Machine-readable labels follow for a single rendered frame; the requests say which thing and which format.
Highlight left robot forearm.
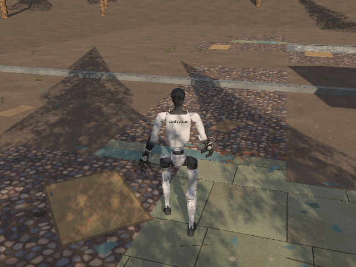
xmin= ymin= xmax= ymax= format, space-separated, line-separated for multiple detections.
xmin=141 ymin=135 xmax=155 ymax=161

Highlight robot left hand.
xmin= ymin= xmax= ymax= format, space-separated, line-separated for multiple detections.
xmin=139 ymin=158 xmax=151 ymax=174

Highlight right robot upper arm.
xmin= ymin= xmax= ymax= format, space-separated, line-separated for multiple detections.
xmin=190 ymin=112 xmax=207 ymax=141

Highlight right robot forearm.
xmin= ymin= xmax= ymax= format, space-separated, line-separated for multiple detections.
xmin=202 ymin=133 xmax=212 ymax=150

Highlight left robot upper arm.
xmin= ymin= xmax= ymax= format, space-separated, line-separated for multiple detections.
xmin=150 ymin=112 xmax=167 ymax=144

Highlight robot right shin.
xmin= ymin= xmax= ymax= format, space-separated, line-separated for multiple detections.
xmin=187 ymin=190 xmax=197 ymax=229

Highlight robot right hand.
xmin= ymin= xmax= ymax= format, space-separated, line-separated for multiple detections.
xmin=201 ymin=148 xmax=214 ymax=158

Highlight robot head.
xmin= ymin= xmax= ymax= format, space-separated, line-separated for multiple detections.
xmin=169 ymin=88 xmax=187 ymax=115

